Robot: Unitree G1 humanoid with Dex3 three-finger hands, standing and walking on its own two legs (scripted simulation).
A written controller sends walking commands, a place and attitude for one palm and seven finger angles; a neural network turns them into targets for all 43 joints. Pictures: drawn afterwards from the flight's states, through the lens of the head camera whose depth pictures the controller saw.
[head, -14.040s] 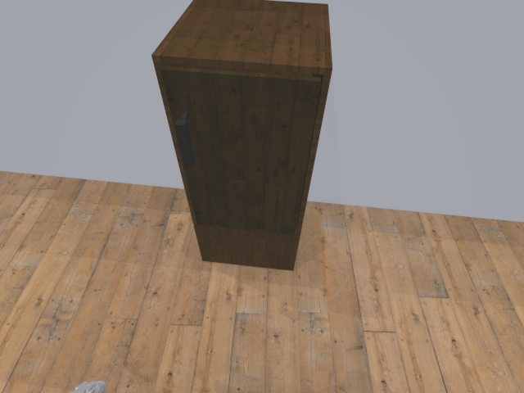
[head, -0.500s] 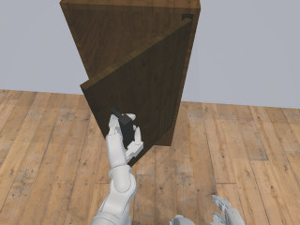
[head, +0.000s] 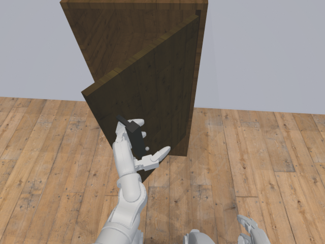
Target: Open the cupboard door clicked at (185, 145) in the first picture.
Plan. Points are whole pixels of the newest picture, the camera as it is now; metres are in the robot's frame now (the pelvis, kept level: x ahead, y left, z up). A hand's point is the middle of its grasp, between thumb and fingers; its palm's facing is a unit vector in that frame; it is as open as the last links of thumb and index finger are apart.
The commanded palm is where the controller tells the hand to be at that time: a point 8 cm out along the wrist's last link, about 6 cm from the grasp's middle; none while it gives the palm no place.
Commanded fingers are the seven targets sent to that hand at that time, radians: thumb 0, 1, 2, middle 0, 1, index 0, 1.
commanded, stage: open thumb and fingers to let go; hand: left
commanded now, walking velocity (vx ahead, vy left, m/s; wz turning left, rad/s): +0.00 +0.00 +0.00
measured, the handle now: (131, 136) +0.38 +0.09 +0.04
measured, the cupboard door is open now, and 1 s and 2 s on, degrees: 55 57 57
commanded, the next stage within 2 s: slide the hand sideways off the handle in 0.40 s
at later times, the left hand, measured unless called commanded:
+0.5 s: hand (144, 148) +0.34 +0.05 +0.04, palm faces +0.22 -0.98 -0.02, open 15.0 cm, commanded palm +0.30 +0.10 +0.03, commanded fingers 0.00 -0.50 0.30 -0.15 -0.30 -0.15 -0.30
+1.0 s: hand (137, 172) +0.28 +0.07 +0.03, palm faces -0.21 -0.98 -0.01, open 16.3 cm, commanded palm +0.27 +0.13 +0.03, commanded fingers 0.00 -0.50 0.30 -0.15 -0.30 -0.15 -0.30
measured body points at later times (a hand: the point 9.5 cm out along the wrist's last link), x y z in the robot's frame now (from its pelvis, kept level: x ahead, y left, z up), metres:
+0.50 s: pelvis +0.00 +0.03 +0.00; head +0.07 +0.01 +0.44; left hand +0.32 +0.10 +0.04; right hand +0.14 -0.20 -0.12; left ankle +0.04 +0.17 -0.66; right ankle -0.01 -0.06 -0.66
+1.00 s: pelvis -0.01 +0.05 -0.01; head +0.06 +0.04 +0.43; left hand +0.29 +0.12 +0.03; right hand +0.13 -0.18 -0.12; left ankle +0.04 +0.17 -0.66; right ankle -0.01 -0.06 -0.66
